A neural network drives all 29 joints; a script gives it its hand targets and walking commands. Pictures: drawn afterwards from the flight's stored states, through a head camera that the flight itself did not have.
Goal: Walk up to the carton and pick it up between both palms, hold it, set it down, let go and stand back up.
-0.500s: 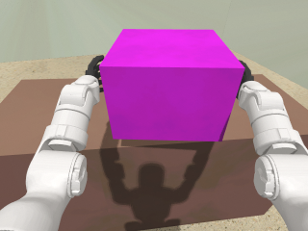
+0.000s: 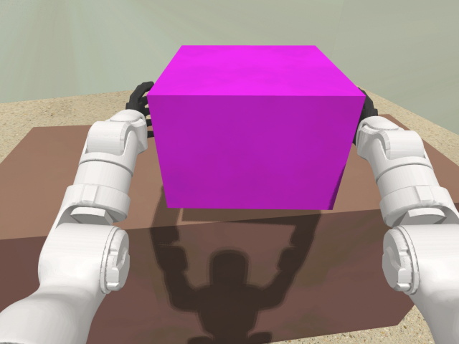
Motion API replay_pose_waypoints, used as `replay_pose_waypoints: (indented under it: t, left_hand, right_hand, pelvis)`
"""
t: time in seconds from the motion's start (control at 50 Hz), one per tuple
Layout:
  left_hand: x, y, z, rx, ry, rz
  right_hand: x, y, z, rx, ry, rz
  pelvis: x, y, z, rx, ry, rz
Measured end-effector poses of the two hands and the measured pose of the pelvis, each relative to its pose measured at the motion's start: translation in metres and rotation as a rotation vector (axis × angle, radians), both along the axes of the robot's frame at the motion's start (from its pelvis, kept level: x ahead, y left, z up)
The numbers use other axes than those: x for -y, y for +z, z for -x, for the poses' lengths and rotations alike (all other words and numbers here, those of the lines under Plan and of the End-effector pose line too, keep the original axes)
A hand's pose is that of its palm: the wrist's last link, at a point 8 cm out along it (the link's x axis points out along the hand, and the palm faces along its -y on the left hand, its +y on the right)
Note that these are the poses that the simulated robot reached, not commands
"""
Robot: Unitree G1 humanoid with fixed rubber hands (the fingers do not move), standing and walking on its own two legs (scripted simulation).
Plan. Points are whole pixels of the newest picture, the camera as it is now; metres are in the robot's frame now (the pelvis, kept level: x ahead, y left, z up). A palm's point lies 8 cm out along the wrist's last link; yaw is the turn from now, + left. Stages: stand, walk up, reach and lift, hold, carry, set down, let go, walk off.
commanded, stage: reach and lift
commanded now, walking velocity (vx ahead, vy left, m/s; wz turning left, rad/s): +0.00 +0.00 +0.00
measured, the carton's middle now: (248, 118) +0.49 -0.03 +0.23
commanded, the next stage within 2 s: hold in 0.74 s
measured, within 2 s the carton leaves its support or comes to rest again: neither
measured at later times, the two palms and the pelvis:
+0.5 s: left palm (128, 113) +0.40 +0.17 +0.28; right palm (366, 112) +0.39 -0.21 +0.29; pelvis +0.00 +0.00 +0.00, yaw +0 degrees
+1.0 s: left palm (118, 108) +0.39 +0.19 +0.29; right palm (364, 108) +0.38 -0.20 +0.30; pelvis +0.00 +0.00 +0.00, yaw +0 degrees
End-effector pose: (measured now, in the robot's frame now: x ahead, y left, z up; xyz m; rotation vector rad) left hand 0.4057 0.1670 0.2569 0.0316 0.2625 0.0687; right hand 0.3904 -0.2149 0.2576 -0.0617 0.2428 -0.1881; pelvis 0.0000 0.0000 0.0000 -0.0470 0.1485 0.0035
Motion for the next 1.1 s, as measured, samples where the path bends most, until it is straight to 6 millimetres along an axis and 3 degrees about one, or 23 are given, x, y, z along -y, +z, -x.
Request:
replay_pose_waypoints:
  t: [0.34,0.7,1.1]
  left_hand:
    - [-0.007,0.017,0.010,0.034,0.009,0.033]
    - [-0.008,0.019,0.005,0.024,0.016,0.034]
    - [-0.018,0.041,0.025,0.041,0.023,0.029]
  right_hand:
    - [-0.007,0.026,0.007,0.032,0.003,0.003]
    - [-0.008,0.028,0.000,0.010,0.010,0.010]
    - [-0.018,0.047,0.019,0.018,0.021,0.036]
  pelvis:
    - [-0.001,0.000,0.004,0.007,0.000,0.002]
    - [0.000,0.000,0.001,0.002,0.000,-0.001]
    - [0.000,0.000,0.004,0.010,0.000,0.001]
